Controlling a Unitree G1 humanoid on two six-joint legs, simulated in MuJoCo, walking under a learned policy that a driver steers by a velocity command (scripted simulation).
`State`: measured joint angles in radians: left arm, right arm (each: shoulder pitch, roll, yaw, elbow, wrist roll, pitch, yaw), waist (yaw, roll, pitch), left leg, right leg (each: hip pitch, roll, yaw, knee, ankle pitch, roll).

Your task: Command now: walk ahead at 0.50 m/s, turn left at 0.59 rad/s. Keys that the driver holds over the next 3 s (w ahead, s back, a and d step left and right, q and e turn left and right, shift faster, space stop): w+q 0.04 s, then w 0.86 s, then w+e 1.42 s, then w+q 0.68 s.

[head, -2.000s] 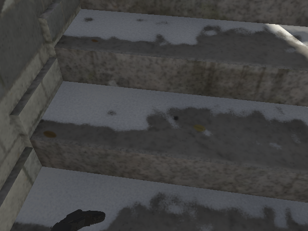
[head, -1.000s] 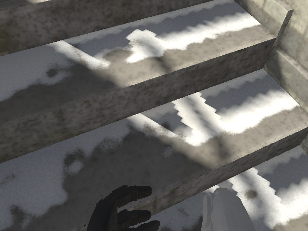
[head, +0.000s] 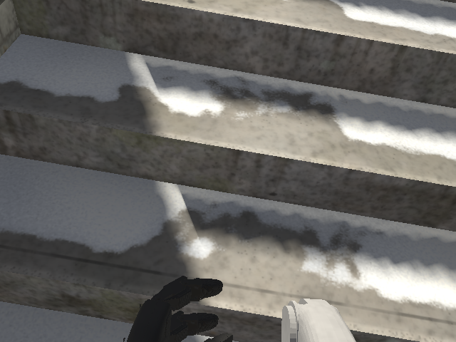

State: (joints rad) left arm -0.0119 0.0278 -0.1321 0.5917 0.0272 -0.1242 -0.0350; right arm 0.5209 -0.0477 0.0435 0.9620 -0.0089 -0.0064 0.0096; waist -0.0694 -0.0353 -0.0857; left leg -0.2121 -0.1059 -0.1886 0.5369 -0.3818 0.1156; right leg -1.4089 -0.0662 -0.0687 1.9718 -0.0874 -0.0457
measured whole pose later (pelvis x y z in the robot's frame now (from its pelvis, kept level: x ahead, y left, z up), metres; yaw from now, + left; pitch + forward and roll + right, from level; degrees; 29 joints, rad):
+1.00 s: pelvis +0.61 +0.13 +0.32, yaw +7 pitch +2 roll +0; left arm 0.08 0.20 -0.02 0.72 -0.02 -0.08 -0.04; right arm 0.47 -0.18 0.02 1.07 -0.07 -0.06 0.04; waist 0.02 -0.05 -0.11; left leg -0.34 0.05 0.19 0.65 -0.34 0.05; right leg -1.11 0.03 0.15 2.05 0.04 -0.17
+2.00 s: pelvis +1.21 +0.10 +0.63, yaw -26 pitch +1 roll +2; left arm 0.13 0.26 0.06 0.72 -0.06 -0.04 -0.05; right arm 0.33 -0.22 -0.06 0.95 -0.04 -0.06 -0.04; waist -0.01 -0.05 -0.07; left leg -0.46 0.09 0.21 0.90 -0.45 0.01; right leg -0.84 0.04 0.14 1.95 -0.07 -0.14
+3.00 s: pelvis +1.68 -0.36 +0.85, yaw -24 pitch +6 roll -4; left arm -0.20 0.01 -0.14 0.39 0.03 -0.14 -0.05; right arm 0.63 -0.06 0.03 0.97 0.02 0.01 -0.01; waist -0.09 0.00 -0.04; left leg -0.10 -0.05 -0.31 0.33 -0.31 0.09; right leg -1.26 -0.04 -0.09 1.77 -0.37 -0.04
